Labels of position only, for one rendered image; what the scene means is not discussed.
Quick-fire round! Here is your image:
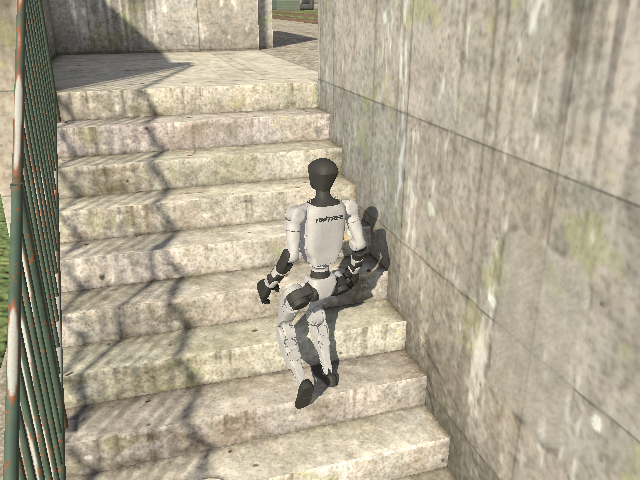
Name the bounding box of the robot left hand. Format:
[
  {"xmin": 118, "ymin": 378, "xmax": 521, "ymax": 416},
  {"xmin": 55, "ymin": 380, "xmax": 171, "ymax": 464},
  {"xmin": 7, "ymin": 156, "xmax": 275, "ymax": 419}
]
[{"xmin": 257, "ymin": 279, "xmax": 280, "ymax": 304}]

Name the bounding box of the robot right forearm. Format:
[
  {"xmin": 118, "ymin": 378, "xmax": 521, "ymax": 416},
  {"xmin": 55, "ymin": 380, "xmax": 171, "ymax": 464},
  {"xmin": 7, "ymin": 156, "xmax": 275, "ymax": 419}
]
[{"xmin": 348, "ymin": 238, "xmax": 367, "ymax": 274}]

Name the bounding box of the left robot upper arm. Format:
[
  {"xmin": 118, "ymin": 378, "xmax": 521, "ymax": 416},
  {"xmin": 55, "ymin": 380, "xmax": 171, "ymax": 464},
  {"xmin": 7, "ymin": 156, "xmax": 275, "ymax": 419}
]
[{"xmin": 285, "ymin": 204, "xmax": 307, "ymax": 263}]

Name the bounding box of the robot left forearm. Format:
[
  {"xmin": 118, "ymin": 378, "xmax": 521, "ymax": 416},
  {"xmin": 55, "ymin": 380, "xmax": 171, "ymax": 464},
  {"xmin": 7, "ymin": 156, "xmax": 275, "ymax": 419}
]
[{"xmin": 264, "ymin": 249, "xmax": 293, "ymax": 288}]

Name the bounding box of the robot right hand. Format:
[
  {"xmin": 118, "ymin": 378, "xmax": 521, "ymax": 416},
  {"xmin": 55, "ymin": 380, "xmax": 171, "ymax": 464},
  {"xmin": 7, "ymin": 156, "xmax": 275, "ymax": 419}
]
[{"xmin": 342, "ymin": 267, "xmax": 359, "ymax": 289}]

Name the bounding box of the right robot upper arm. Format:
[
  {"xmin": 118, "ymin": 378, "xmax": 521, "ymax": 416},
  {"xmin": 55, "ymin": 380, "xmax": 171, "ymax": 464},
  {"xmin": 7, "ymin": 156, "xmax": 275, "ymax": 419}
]
[{"xmin": 339, "ymin": 199, "xmax": 366, "ymax": 251}]

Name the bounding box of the robot right shin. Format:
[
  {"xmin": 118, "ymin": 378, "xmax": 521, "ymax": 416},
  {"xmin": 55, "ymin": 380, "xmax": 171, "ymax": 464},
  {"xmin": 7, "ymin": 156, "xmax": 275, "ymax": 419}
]
[{"xmin": 308, "ymin": 307, "xmax": 332, "ymax": 375}]

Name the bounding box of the robot right foot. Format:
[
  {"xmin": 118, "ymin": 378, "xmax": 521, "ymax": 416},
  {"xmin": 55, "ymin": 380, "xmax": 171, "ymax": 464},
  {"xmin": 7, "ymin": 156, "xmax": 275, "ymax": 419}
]
[{"xmin": 312, "ymin": 365, "xmax": 338, "ymax": 387}]

